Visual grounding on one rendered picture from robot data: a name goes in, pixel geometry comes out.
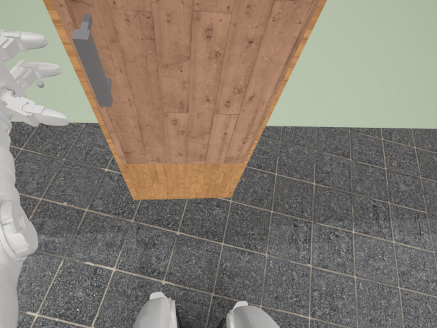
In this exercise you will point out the robot left upper arm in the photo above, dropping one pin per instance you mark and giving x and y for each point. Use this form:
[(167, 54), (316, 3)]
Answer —
[(18, 239)]

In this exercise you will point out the robot left hand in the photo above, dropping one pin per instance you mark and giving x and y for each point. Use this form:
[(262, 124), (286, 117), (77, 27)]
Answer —
[(23, 75)]

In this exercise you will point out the handle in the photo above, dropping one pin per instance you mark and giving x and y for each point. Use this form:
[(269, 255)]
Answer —
[(86, 48)]

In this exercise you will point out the robot left thigh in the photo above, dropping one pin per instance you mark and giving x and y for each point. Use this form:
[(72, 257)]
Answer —
[(157, 313)]

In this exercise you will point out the robot left forearm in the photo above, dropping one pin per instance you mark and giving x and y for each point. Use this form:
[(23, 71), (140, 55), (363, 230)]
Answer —
[(7, 167)]

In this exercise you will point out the cupboard door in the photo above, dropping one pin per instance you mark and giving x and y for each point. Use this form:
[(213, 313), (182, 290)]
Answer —
[(192, 80)]

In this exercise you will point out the robot right shin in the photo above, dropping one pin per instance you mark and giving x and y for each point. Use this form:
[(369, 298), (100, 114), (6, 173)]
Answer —
[(240, 303)]

